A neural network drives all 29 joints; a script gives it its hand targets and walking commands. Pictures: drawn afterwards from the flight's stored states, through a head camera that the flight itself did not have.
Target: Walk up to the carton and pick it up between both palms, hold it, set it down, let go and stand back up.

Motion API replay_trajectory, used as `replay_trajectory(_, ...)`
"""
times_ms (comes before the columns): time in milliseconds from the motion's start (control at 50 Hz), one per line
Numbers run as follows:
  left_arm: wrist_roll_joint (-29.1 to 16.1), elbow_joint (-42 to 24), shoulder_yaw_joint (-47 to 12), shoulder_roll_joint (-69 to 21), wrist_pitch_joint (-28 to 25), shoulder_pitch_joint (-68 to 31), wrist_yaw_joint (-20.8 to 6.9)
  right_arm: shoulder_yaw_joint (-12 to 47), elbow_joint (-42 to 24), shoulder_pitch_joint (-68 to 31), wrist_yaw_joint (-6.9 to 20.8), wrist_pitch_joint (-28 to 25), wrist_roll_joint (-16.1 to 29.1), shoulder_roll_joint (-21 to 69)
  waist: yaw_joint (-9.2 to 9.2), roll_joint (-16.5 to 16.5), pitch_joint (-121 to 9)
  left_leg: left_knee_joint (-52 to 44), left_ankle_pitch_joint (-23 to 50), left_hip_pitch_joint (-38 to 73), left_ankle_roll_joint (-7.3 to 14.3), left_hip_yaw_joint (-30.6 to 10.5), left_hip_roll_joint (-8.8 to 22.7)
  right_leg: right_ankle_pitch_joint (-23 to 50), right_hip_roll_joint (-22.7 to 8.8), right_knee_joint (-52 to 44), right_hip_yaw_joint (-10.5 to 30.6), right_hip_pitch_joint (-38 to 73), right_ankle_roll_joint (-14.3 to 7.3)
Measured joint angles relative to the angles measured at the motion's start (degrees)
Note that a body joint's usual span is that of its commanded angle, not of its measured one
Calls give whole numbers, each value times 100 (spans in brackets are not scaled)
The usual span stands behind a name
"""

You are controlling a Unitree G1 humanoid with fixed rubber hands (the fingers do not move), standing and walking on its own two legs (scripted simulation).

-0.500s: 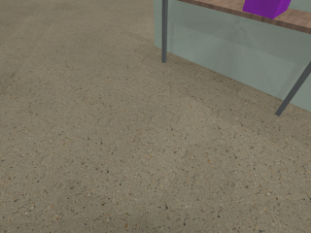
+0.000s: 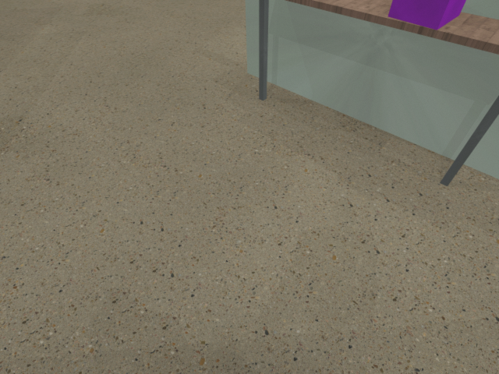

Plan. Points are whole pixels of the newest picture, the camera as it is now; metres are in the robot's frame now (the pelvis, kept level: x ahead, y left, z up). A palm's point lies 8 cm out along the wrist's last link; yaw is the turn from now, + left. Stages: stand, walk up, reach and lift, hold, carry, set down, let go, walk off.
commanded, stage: stand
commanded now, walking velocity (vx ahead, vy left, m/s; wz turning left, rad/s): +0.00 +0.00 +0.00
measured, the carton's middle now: out of the picture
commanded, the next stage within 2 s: none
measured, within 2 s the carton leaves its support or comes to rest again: neither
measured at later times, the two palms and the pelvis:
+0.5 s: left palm out of the picture -0.04 +0.19 -0.15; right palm out of the picture -0.03 -0.20 -0.15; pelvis +0.00 +0.00 +0.00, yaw +0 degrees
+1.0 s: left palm out of the picture -0.03 +0.20 -0.15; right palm out of the picture -0.02 -0.20 -0.15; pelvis +0.01 +0.00 +0.00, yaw +0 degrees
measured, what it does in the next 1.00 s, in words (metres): stands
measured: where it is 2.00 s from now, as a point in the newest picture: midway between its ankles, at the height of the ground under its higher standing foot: outside the picture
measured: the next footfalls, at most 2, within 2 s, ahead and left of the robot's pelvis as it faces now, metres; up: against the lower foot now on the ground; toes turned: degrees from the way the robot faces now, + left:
none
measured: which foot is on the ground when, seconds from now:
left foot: down 0.00-1.00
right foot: down 0.00-1.00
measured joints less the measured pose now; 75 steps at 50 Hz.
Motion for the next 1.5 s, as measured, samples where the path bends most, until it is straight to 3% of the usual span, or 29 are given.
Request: replay_trajectory(1500, -17, -66, 25, 17, -24, 12, -43, 64, -187, 151, 11, -58, -17, 20, 38, 65, 87, -20, -5, -3, -36, -22, 32, -3, 18, -26, -3, 2, -14)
